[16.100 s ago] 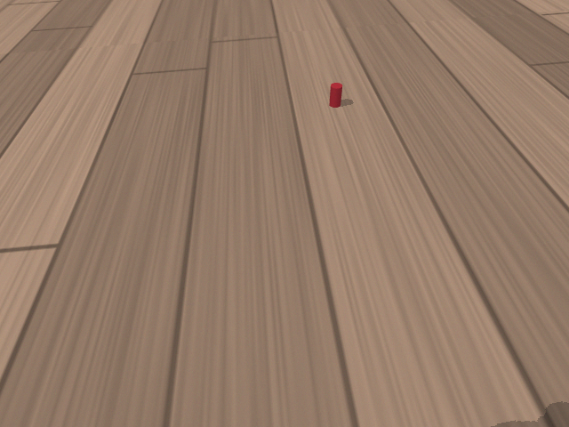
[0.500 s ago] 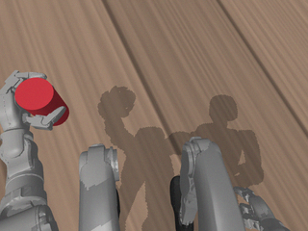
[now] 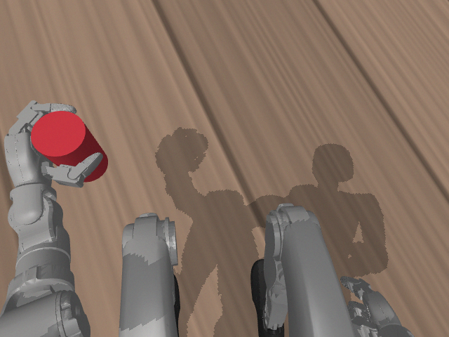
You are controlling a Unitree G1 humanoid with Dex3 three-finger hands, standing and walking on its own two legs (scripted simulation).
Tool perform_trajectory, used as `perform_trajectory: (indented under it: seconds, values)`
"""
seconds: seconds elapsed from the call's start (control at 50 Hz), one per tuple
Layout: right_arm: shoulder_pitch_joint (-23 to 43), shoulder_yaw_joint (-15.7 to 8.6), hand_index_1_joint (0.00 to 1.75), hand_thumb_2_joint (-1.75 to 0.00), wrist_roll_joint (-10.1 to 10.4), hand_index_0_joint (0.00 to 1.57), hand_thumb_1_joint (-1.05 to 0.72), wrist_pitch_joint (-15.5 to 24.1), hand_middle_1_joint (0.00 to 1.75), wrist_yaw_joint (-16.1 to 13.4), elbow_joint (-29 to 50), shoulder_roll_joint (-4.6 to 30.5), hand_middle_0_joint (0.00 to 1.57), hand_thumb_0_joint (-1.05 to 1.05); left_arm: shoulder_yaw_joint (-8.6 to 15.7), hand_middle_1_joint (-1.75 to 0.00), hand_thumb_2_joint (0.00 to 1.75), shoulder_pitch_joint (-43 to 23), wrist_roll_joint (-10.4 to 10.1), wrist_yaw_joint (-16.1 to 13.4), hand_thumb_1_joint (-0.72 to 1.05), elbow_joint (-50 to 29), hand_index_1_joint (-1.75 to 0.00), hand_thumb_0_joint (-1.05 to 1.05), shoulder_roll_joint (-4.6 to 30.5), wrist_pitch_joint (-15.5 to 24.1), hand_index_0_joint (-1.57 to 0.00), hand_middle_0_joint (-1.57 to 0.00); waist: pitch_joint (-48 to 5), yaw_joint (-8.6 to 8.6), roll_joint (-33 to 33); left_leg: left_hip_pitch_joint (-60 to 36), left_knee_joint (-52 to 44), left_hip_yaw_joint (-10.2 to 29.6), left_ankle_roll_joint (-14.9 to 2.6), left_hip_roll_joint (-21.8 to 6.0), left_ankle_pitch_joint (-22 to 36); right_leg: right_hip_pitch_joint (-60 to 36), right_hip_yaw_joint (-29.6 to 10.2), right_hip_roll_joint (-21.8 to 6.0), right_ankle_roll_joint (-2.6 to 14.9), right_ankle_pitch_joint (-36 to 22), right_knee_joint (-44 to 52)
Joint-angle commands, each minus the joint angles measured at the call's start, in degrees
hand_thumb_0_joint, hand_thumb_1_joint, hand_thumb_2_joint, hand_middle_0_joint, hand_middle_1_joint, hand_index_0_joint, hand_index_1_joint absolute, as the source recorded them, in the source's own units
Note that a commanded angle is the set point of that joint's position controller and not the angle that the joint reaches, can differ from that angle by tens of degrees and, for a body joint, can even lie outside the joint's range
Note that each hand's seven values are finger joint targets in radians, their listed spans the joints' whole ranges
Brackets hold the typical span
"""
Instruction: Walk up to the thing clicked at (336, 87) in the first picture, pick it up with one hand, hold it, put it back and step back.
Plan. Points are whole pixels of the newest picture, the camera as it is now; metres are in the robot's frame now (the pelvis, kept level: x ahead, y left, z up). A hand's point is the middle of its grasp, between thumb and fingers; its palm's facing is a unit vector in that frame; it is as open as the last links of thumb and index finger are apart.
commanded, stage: settle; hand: left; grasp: from the side
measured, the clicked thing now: (75, 150) +0.43 +0.26 -0.06
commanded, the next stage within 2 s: lift in 0.04 s
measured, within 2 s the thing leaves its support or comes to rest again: neither
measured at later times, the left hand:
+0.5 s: hand (62, 140) +0.42 +0.26 +0.01, palm faces +0.20 -0.98 -0.04, open 10.3 cm
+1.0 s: hand (3, 97) +0.40 +0.24 +0.16, palm faces +0.22 -0.97 -0.05, open 10.2 cm
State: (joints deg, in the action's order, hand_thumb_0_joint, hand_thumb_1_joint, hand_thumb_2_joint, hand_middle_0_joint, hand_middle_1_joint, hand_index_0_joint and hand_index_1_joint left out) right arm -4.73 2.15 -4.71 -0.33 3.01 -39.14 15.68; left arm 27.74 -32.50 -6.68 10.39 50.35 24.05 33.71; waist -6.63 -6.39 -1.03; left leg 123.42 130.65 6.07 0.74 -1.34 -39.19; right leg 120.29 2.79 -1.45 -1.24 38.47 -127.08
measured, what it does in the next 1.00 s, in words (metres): rises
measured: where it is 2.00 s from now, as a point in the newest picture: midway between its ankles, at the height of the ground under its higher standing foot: (218, 324)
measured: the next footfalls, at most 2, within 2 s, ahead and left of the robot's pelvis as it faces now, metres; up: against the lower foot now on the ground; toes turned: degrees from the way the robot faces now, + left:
none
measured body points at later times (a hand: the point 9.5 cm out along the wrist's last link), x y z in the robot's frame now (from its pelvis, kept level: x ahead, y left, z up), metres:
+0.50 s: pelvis +0.00 +0.00 +0.03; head +0.19 +0.05 +0.43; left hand +0.41 +0.31 +0.01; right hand +0.14 -0.27 -0.09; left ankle +0.09 +0.13 -0.34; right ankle +0.10 -0.13 -0.34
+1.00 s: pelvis +0.02 +0.00 +0.15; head +0.19 +0.04 +0.57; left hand +0.38 +0.29 +0.17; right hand +0.19 -0.24 +0.04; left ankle +0.09 +0.13 -0.34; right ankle +0.10 -0.13 -0.34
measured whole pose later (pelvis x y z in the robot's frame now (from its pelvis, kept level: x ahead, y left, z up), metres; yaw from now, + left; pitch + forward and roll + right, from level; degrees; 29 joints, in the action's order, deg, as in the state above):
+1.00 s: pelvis +0.02 +0.00 +0.15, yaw +2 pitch +30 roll -4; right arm -7.1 0.0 1.7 1.5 -1.7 -35.1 13.4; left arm 16.7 -13.4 -10.2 3.5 18.7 16.6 17.5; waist -10.0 -2.9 1.1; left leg 95.3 102.8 3.9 0.5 -2.3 -37.5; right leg 92.8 2.8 -1.4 -1.2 36.5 -99.5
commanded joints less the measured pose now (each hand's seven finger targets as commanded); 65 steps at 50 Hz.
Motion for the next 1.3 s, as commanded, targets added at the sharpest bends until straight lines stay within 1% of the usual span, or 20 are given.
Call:
perform_trajectory:
  seconds: [0.0,0.04,0.12,0.16,0.34,0.42,0.48,0.5,0.58,0.62,0.68,0.76,0.82,0.88,0.9,0.94,0.98,1.06,1.14,1.28]
  values:
    - [-6.9,-4.4,0.30,-0.90,0.2,0.20,-0.90,1.2,0.30,-0.8,3.3,12.2,0.20,0.00,3.3,-1.37,1.32,-20.2,-1.8,-0.6,0.11,-15.3,-1.40,0.00,16.1,6.4,-1.21,-1.22,-39.7,1.14,12.7,-28.8,-17.0,-3.4,-1.47,1.0,8.4,-19.5,2.5,1.8,3.54,-9.5,13.2]
    - [-6.4,-4.2,0.30,-0.90,0.1,0.20,-0.90,1.2,0.30,-0.9,3.4,12.0,0.20,0.00,2.2,-1.35,1.30,-21.6,-1.9,-0.3,0.10,-16.1,-1.38,0.00,14.8,6.4,-1.20,-1.21,-39.8,0.63,12.9,-29.1,-16.8,-3.5,-1.59,1.0,8.9,-19.5,2.4,1.8,3.52,-10.1,13.2]
    - [-6.8,-4.3,0.30,-0.90,0.2,0.20,-0.90,1.2,0.30,-0.9,3.3,12.1,0.20,0.00,3.1,-1.35,1.30,-21.9,-1.9,-0.5,0.08,-15.4,-1.38,0.00,15.8,6.3,-1.20,-1.21,-39.8,0.98,13.5,-29.7,-17.1,-3.6,-1.48,1.0,8.5,-19.0,2.2,1.8,3.59,-9.7,13.4]
    - [-6.9,-4.3,0.30,-0.90,0.1,0.20,-0.94,1.2,0.30,-0.9,3.2,12.0,0.20,0.00,2.5,-1.42,1.22,-22.4,-1.7,-0.4,0.04,-16.1,-1.41,0.00,15.5,6.5,-1.29,-1.26,-39.2,0.60,13.9,-29.2,-17.7,-3.5,-1.50,1.1,7.2,-19.3,2.3,1.7,3.57,-8.7,13.8]
    - [-7.5,-4.9,0.30,-0.90,1.2,0.20,-0.94,1.8,0.30,-1.5,4.5,11.6,0.20,0.00,3.2,-1.44,1.23,-19.8,-3.3,1.3,0.04,-21.9,-1.43,0.00,16.7,4.7,-1.31,-1.28,-43.5,1.99,12.8,-30.8,-19.6,-4.7,-1.87,1.2,8.7,-25.8,1.1,1.7,3.30,-10.0,17.2]
    - [-7.0,-5.0,0.30,-0.90,2.2,0.20,-0.93,1.9,0.30,-1.9,5.4,11.2,0.20,0.00,1.5,-1.43,1.23,-18.1,-4.2,0.8,0.05,-24.7,-1.42,0.00,14.1,3.1,-1.30,-1.27,-41.2,1.99,12.8,-32.5,-22.8,-3.6,-1.78,1.1,5.5,-24.0,1.4,1.7,3.60,-7.2,19.2]
    - [-7.2,-5.3,0.30,-0.90,2.7,0.20,-0.93,2.2,0.30,-2.2,5.8,11.3,0.20,0.00,-0.1,-1.42,1.22,-17.3,-4.1,0.7,0.06,-28.7,-1.41,0.00,13.4,1.8,-1.29,-1.25,-42.5,2.45,15.3,-37.2,-25.1,-2.6,-1.39,0.8,7.2,-23.6,1.4,1.5,3.91,-9.0,19.7]
    - [-7.7,-5.5,0.30,-0.90,2.8,0.20,-0.93,2.2,0.30,-2.4,5.8,11.2,0.20,0.00,0.7,-1.42,1.22,-15.0,-4.4,0.4,0.08,-28.5,-1.41,0.00,13.4,1.1,-1.30,-1.26,-43.3,2.63,14.4,-37.6,-25.3,-2.6,-1.42,0.8,8.5,-25.3,1.3,1.5,3.82,-9.8,20.5]
    - [-7.6,-5.6,0.30,-0.90,3.6,0.20,-0.93,2.6,0.30,-2.8,6.1,10.7,0.20,0.00,-1.1,-1.43,1.23,-13.2,-5.1,-0.5,0.05,-31.9,-1.41,0.00,10.6,-0.9,-1.29,-1.25,-40.1,2.00,13.3,-39.3,-28.3,-1.6,-1.58,0.6,6.6,-25.2,1.2,1.4,3.63,-8.7,23.4]
    - [-7.1,-5.7,0.30,-0.90,4.0,0.20,-0.93,2.8,0.30,-3.0,7.0,10.3,0.20,0.00,-0.9,-1.43,1.24,-12.2,-5.2,-1.0,0.02,-35.1,-1.42,0.00,11.3,-1.6,-1.29,-1.26,-41.2,2.89,13.0,-40.2,-29.5,-1.8,-1.66,0.6,6.4,-27.7,0.9,1.4,3.58,-8.5,24.9]
    - [-6.8,-6.0,0.30,-0.90,4.6,0.20,-0.92,2.9,0.30,-3.5,7.9,10.0,0.20,0.00,-4.0,-1.42,1.23,-9.4,-5.4,-1.6,0.06,-37.7,-1.41,0.00,8.3,-3.6,-1.29,-1.26,-41.2,2.81,12.6,-42.7,-32.3,-2.0,-1.66,0.6,6.0,-30.2,0.4,1.3,3.58,-8.4,28.0]
    - [-6.6,-6.1,0.30,-0.90,5.6,0.20,-0.92,3.2,0.30,-4.3,8.9,8.9,0.20,0.00,-2.9,-1.41,1.23,-4.9,-5.9,-3.9,0.08,-42.8,-1.39,0.00,8.7,-6.1,-1.27,-1.24,-40.3,3.87,9.2,-43.5,-35.1,-2.7,-2.09,0.6,5.2,-36.9,-0.5,1.4,3.11,-7.2,33.4]
    - [-6.2,-6.2,0.30,-0.90,6.1,0.20,-0.91,3.6,0.30,-4.9,9.3,8.3,0.20,0.00,-4.2,-1.38,1.22,-4.2,-6.2,-5.5,0.09,-46.8,-1.37,0.00,7.5,-7.5,-1.24,-1.21,-39.3,3.80,8.9,-46.6,-38.5,-2.5,-1.97,0.5,4.8,-40.5,-1.1,1.4,2.93,-6.8,37.0]
    - [-6.5,-6.2,0.30,-0.90,6.5,0.20,-0.91,3.8,0.30,-5.4,9.4,8.1,0.20,0.00,-5.1,-1.37,1.22,-1.6,-5.7,-6.9,0.13,-50.6,-1.36,0.00,6.9,-8.7,-1.23,-1.19,-39.7,4.27,10.7,-53.6,-41.9,-1.6,-1.49,0.3,8.2,-42.1,-0.5,1.4,3.07,-10.3,38.6]
    - [-6.5,-6.2,0.30,-0.90,6.6,0.20,-0.91,3.9,0.30,-5.5,9.5,7.8,0.20,0.00,-6.9,-1.38,1.22,0.4,-5.6,-7.1,0.13,-51.0,-1.36,0.00,5.0,-9.1,-1.23,-1.20,-39.4,3.61,10.7,-55.5,-43.3,-1.1,-1.38,0.2,9.1,-42.8,-0.2,1.4,3.01,-11.1,39.5]
    - [-6.9,-6.0,0.30,-0.90,6.7,0.20,-0.91,4.2,0.30,-5.7,9.4,7.3,0.20,0.00,-5.8,-1.38,1.22,3.6,-5.7,-8.3,0.13,-52.0,-1.37,0.00,5.7,-10.0,-1.24,-1.21,-39.2,4.56,9.6,-57.8,-44.9,-1.5,-1.36,0.2,12.7,-47.0,-0.3,1.5,2.85,-14.0,41.9]
    - [-7.5,-5.7,0.30,-0.90,6.7,0.20,-0.91,4.4,0.30,-5.9,9.4,6.9,0.20,0.00,-8.9,-1.38,1.23,4.3,-5.7,-8.6,0.13,-54.5,-1.36,0.00,3.3,-10.6,-1.23,-1.19,-39.3,3.46,10.0,-62.1,-46.9,-1.3,-1.28,0.1,15.7,-49.3,-0.1,1.6,2.76,-16.5,44.1]
    - [-8.0,-5.5,0.30,-0.90,6.6,0.20,-0.91,5.0,0.30,-6.4,8.4,6.2,0.20,0.00,-9.9,-1.37,1.22,8.0,-5.3,-9.6,0.11,-52.2,-1.36,0.00,2.1,-12.1,-1.23,-1.19,-34.0,2.97,8.0,-64.1,-50.3,-2.1,-1.48,0.3,18.9,-55.1,-0.3,1.8,2.43,-19.9,49.4]
    - [-7.9,-5.3,0.30,-0.90,6.6,0.20,-0.90,5.4,0.30,-6.6,8.1,6.0,0.20,0.00,-10.1,-1.38,1.23,7.0,-4.9,-10.1,0.09,-49.5,-1.37,0.00,1.3,-11.9,-1.23,-1.20,-28.5,3.10,7.9,-67.2,-55.6,-1.5,-1.16,0.0,16.1,-57.3,-0.2,1.8,2.48,-17.8,53.1]
    - [-8.0,-5.0,0.30,-0.90,6.4,0.20,-0.91,6.2,0.30,-6.2,8.5,5.6,0.20,0.00,-12.7,-1.38,1.22,8.7,-4.6,-9.1,0.11,-47.6,-1.37,0.00,-0.6,-11.1,-1.26,-1.23,-25.3,4.00,8.2,-74.6,-62.6,-2.0,-0.77,0.1,18.2,-64.5,0.2,1.8,2.53,-19.6,59.9]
